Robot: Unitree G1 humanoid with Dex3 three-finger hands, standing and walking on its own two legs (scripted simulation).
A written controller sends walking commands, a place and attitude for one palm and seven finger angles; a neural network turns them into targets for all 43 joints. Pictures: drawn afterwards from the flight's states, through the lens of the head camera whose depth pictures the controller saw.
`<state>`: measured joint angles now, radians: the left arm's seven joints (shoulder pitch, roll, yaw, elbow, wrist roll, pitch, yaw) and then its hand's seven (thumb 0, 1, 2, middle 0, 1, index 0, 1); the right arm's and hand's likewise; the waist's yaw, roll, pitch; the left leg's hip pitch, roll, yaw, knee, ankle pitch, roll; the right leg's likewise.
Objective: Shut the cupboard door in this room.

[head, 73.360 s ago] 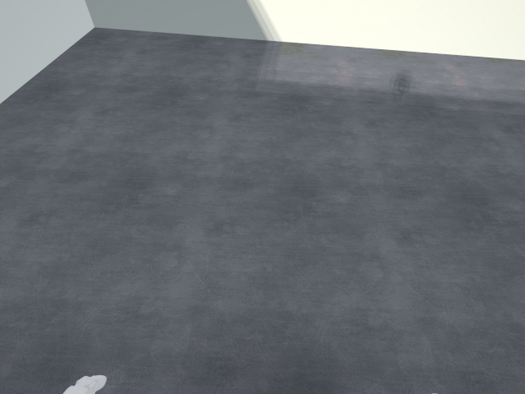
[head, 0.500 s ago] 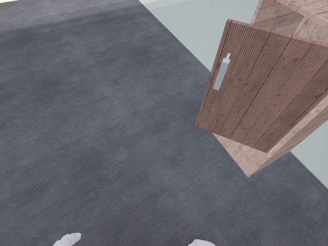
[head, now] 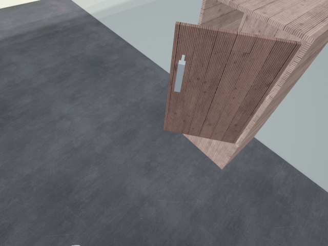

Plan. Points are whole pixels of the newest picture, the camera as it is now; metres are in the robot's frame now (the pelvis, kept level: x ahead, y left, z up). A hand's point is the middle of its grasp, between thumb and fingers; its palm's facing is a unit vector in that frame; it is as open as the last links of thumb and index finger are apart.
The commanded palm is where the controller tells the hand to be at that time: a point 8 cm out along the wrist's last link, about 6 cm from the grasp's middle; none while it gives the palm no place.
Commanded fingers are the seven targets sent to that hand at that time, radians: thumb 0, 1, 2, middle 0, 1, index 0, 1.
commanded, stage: turn to face it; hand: left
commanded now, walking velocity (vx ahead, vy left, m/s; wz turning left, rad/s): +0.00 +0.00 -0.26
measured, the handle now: (180, 73) +0.70 -0.03 -0.01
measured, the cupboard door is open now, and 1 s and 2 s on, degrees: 37 37 37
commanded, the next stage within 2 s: take the last steps up to it in 0.06 s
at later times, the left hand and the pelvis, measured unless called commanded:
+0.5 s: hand out of the picture +0.09 +0.17 -0.17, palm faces -0.08 -0.98 -0.17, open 7.4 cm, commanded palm none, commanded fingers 0.00 0.90 0.90 -0.20 -0.30 -0.20 -0.30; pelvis +0.05 -0.02 +0.00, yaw -6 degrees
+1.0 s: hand (153, 183) +0.32 +0.04 -0.16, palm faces -0.24 -0.95 -0.20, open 7.4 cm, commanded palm none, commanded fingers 0.00 0.90 0.90 -0.20 -0.30 -0.20 -0.30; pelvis +0.18 -0.11 +0.00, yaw -11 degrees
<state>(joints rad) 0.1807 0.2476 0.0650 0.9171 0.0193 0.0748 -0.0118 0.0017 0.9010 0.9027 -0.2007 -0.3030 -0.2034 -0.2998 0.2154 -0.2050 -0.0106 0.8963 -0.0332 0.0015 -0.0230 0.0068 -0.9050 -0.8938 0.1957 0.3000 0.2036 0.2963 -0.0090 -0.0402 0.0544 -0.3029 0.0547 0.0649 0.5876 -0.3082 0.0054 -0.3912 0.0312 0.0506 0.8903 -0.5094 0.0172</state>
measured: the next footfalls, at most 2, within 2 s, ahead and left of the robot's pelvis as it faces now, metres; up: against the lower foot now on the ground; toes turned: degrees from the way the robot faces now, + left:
right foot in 0.22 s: +0.03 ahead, -0.14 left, +0.00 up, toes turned -6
left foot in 0.52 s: +0.13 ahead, +0.09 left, +0.00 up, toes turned -2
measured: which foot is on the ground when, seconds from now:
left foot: down 0.00-0.22, up 0.24-0.50, down 0.52-0.92, up 0.94-1.00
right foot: up 0.00-0.20, down 0.22-0.52, up 0.54-0.90, down 0.92-1.00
